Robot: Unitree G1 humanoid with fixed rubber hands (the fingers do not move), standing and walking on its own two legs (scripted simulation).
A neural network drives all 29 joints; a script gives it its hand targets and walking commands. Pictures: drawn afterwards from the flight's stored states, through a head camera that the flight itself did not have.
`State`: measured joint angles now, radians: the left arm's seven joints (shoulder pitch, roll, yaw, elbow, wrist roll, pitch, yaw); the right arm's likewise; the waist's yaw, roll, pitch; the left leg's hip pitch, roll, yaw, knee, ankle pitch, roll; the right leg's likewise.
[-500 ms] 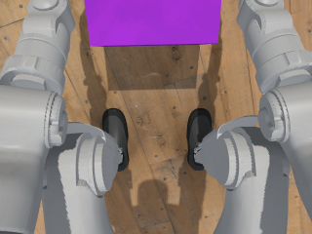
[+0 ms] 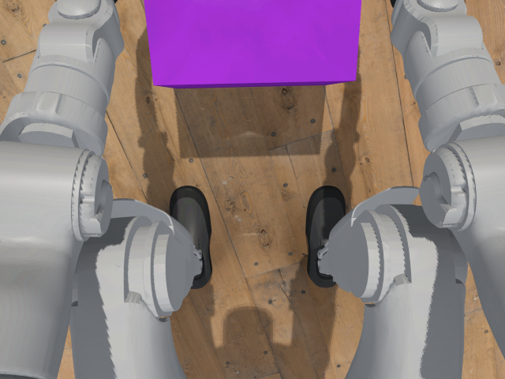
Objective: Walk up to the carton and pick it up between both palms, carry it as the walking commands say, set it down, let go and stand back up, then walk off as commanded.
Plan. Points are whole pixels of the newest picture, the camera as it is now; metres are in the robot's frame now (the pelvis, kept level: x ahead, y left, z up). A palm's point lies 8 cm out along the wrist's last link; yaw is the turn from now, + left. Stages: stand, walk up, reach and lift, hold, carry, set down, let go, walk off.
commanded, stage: reach and lift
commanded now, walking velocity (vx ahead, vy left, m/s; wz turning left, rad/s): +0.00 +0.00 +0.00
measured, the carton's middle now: out of the picture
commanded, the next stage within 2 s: none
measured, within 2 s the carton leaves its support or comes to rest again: leaves its support in 0.16 s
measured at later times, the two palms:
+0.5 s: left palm out of the picture +0.53 +0.18 -0.14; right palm out of the picture +0.54 -0.16 -0.14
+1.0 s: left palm out of the picture +0.53 +0.17 -0.08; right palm out of the picture +0.53 -0.16 -0.08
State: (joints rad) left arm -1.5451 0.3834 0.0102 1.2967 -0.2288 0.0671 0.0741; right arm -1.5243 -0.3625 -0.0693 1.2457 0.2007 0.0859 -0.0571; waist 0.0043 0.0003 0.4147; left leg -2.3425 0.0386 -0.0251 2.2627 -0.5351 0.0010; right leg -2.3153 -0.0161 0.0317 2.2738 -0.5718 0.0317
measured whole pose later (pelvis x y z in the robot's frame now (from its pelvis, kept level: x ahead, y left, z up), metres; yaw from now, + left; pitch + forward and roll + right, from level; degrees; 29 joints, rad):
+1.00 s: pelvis -0.03 +0.00 +0.05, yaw +0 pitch +27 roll -2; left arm -1.49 0.30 0.15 0.90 -0.13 0.29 0.26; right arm -1.43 -0.28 -0.24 0.83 0.07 0.29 -0.21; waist 0.00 0.00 0.52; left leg -2.10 0.00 -0.04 2.11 -0.49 -0.01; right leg -2.06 0.00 0.04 2.12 -0.54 0.06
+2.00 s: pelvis -0.05 +0.00 +0.13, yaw +1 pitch +20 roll -1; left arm -1.31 0.18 0.29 0.64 -0.02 0.42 0.28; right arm -1.31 -0.19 -0.31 0.62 -0.02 0.43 -0.23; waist 0.00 0.00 0.52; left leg -1.78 0.00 -0.03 1.84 -0.43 -0.01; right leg -1.75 0.01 0.04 1.85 -0.46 0.05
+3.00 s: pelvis -0.05 +0.00 +0.24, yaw +0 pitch +13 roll +0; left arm -1.11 0.10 0.30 0.58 0.03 0.46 0.28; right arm -1.13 -0.10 -0.32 0.57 -0.08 0.47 -0.23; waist -0.01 0.01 0.47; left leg -1.32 -0.02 -0.05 1.47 -0.38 -0.03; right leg -1.31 0.04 0.06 1.48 -0.40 0.04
